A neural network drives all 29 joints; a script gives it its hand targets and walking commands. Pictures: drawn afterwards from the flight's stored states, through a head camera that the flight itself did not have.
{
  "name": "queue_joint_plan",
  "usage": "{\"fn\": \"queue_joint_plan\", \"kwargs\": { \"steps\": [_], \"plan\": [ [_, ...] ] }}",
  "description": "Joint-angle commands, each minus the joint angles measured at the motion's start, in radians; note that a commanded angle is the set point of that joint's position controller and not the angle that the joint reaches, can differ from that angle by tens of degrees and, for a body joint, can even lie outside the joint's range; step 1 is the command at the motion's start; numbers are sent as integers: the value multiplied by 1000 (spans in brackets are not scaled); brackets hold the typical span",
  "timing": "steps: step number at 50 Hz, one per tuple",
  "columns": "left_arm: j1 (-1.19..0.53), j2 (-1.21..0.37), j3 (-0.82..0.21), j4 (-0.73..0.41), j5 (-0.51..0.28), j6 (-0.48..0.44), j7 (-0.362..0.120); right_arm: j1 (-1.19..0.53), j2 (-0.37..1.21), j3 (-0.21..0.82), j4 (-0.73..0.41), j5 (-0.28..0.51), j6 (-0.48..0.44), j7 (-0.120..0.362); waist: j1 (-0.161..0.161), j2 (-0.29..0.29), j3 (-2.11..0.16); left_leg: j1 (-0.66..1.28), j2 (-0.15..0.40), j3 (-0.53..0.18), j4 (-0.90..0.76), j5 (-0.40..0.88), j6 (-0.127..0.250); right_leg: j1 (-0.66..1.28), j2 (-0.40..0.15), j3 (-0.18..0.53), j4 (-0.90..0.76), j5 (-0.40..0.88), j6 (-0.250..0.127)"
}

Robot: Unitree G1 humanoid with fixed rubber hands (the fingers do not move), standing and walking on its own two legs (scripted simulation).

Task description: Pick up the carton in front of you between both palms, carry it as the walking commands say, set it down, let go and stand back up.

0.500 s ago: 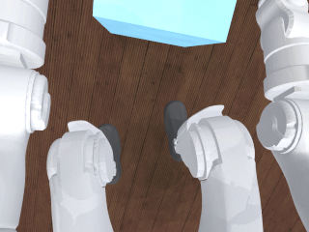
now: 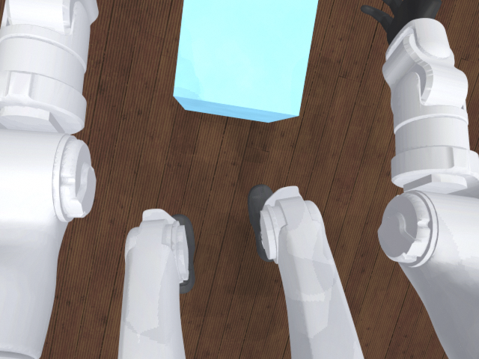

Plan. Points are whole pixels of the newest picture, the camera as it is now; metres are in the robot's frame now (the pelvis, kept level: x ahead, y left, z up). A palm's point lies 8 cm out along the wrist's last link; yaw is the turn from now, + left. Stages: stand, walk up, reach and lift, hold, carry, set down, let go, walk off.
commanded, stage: set down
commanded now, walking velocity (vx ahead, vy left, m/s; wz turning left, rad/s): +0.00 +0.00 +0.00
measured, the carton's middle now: (238, 62) +0.55 -0.08 -0.36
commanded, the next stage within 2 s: let go in 0.44 s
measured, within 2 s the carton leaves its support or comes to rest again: neither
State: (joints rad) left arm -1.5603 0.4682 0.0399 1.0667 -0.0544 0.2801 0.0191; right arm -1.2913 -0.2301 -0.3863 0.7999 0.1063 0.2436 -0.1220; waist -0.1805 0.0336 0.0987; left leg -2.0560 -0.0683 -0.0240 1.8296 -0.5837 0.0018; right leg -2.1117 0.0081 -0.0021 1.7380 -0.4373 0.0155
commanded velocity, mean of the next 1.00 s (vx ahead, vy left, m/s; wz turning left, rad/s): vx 0.00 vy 0.00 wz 0.00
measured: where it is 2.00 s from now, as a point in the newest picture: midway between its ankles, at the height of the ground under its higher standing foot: (224, 250)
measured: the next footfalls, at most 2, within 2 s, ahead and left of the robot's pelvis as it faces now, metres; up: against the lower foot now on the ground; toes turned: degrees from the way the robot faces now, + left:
none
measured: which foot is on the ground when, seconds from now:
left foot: down 0.00-1.00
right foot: down 0.00-1.00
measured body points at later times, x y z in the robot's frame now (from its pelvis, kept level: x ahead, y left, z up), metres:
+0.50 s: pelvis +0.03 +0.00 +0.14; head +0.35 -0.02 +0.45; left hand +0.63 +0.11 +0.04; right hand +0.52 -0.28 +0.04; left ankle +0.08 +0.11 -0.45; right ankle +0.12 -0.12 -0.45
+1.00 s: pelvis +0.08 -0.03 +0.25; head +0.28 -0.03 +0.65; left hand +0.46 +0.15 +0.14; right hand +0.39 -0.28 +0.15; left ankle +0.08 +0.11 -0.45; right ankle +0.12 -0.12 -0.45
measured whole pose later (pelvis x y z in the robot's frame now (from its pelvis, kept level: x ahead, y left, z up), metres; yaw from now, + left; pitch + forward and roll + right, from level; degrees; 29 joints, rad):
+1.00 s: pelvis +0.08 -0.03 +0.25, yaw +1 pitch +28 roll +1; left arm -0.46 0.14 0.20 0.61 0.11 0.11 0.07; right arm -0.32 -0.20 -0.16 0.54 -0.03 0.09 0.12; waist -0.11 -0.01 -0.02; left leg -0.93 -0.04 -0.08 0.76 -0.32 -0.03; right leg -1.00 0.03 0.01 0.75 -0.24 -0.03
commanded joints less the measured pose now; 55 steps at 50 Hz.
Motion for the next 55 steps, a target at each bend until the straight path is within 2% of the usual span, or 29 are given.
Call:
{"fn": "queue_joint_plan", "kwargs": {
  "steps": [1, 8, 13, 21, 24, 28, 33, 37, 41, 47, 55],
  "plan": [
    [-332, 69, 10, -168, 8, 5, -1, -195, -167, -17, -161, 4, -1, 10, -90, 211, -1284, 685, -40, 37, -230, 325, -23, 726, 51, -107, -164, 427, 26],
    [-245, 63, 69, -172, 51, 13, -13, -131, -136, -13, -179, -2, 13, 34, -60, 170, -1255, 730, -43, 31, -366, 384, -21, 831, 54, -95, -294, 490, 35],
    [-195, 57, 99, -150, 71, -4, -29, -92, -112, -23, -177, -26, 3, 39, -56, 139, -1219, 746, -46, 31, -473, 393, -20, 925, 53, -84, -393, 527, 42],
    [-151, 38, 121, -123, 89, -24, -57, -52, -83, -48, -176, -71, -8, 50, -57, 132, -1151, 845, -41, 19, -645, 407, -25, 1031, 49, -79, -564, 532, 45],
    [-95, 15, 153, -110, 116, -36, -60, -12, -60, -55, -168, -99, -19, 66, -39, 121, -1131, 882, -37, 14, -705, 428, -27, 1070, 47, -79, -617, 535, 46],
    [59, -48, 204, -168, 167, -52, -33, 121, -50, -50, -195, -151, -42, 106, -22, 109, -1197, 993, -37, 7, -779, 542, -36, 1176, 47, -78, -674, 621, 38],
    [327, -179, 236, -361, 206, -72, 44, 337, -69, -4, -277, -208, -75, 180, 1, 87, -1244, 1149, -31, 1, -879, 671, -55, 1346, 51, -61, -752, 715, 10],
    [503, -245, 220, -523, 201, -97, 91, 487, -97, 51, -328, -217, -98, 225, 3, 47, -1126, 1158, -28, 5, -974, 579, -60, 1484, 40, -35, -825, 682, -6],
    [679, -263, 204, -594, 191, -123, 98, 654, -82, 121, -333, -185, -118, 248, 29, 18, -960, 1139, -26, 23, -1058, 430, -50, 1613, 20, -5, -902, 603, -7],
    [950, -259, 176, -565, 171, -177, 58, 899, -56, 204, -342, -132, -162, 247, 60, -34, -787, 1142, -21, 33, -1142, 323, -29, 1808, -5, 51, -989, 596, 2],
    [1257, -233, 144, -538, 133, -253, 22, 1204, -40, 290, -422, -88, -220, 212, 82, -92, -617, 1281, -10, 21, -1241, 348, -6, 1999, -10, 86, -1087, 690, 18]
  ]
}}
